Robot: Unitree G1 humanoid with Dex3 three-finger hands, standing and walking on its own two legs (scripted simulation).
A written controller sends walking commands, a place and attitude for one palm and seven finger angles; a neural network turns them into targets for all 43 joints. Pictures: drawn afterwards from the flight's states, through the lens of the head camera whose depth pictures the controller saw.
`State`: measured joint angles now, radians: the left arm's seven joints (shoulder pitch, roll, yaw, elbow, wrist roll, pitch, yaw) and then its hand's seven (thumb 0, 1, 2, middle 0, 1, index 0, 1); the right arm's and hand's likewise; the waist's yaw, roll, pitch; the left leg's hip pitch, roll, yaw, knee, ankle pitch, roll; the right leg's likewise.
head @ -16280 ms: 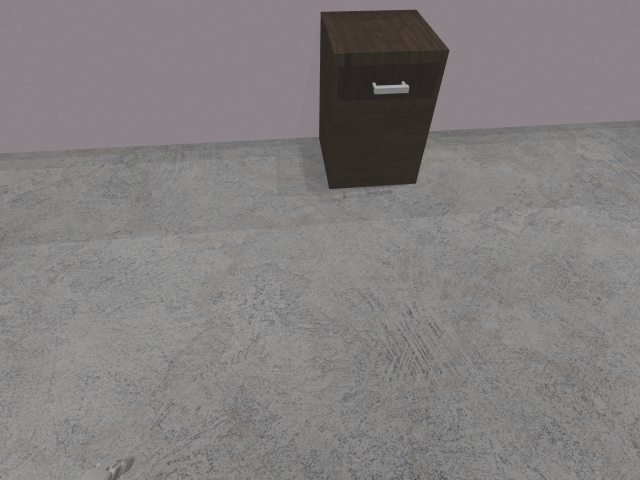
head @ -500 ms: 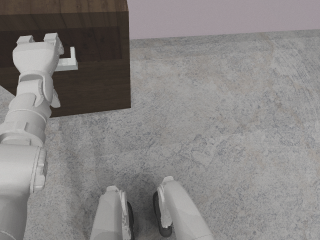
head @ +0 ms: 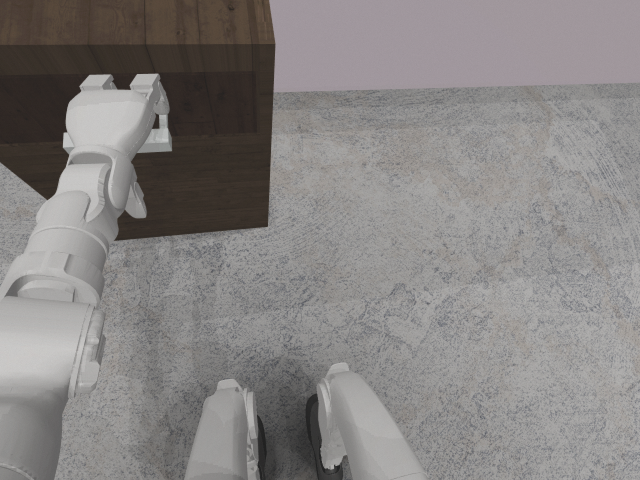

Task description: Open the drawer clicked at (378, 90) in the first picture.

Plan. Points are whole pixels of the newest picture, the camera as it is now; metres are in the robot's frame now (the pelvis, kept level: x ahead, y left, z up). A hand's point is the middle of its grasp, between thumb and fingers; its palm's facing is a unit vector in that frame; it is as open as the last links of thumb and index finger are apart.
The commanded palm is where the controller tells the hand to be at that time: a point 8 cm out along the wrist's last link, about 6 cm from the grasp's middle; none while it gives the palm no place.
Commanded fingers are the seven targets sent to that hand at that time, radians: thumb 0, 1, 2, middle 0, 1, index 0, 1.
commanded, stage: move the hooked fingers above the handle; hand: left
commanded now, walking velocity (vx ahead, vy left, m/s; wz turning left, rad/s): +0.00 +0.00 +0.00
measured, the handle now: (120, 129) +0.60 +0.22 -0.09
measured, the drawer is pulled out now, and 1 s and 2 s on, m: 0.00 0.00 0.00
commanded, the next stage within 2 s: lower the fingers behind the handle in 0.18 s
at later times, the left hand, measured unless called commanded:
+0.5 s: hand (94, 149) +0.53 +0.23 -0.04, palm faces -0.15 -0.06 -0.99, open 13.8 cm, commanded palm +0.53 +0.20 -0.01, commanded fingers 0.00 -0.50 0.30 -0.30 -1.20 -0.30 -1.20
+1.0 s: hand (106, 155) +0.55 +0.23 -0.08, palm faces -0.07 -0.01 -1.00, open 13.8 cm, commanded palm +0.54 +0.20 -0.04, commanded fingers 0.00 -0.50 0.30 -0.30 -1.20 -0.30 -1.20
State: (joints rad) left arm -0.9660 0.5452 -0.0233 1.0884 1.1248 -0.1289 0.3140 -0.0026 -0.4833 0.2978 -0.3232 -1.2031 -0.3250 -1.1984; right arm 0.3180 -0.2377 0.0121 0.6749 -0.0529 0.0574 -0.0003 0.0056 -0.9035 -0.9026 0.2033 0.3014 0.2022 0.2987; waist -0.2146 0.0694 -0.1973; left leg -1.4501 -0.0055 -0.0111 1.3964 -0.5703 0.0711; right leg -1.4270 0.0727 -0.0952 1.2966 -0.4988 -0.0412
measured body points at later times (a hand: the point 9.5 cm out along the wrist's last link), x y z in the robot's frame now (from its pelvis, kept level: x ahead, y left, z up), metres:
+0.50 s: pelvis +0.00 +0.00 +0.00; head +0.18 +0.04 +0.40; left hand +0.53 +0.23 +0.01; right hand +0.01 -0.27 -0.11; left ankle +0.02 +0.08 -0.59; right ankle +0.04 -0.10 -0.59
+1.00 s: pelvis -0.01 +0.00 -0.03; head +0.20 +0.03 +0.36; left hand +0.54 +0.23 -0.03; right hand +0.00 -0.25 -0.15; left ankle +0.02 +0.08 -0.59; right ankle +0.04 -0.10 -0.59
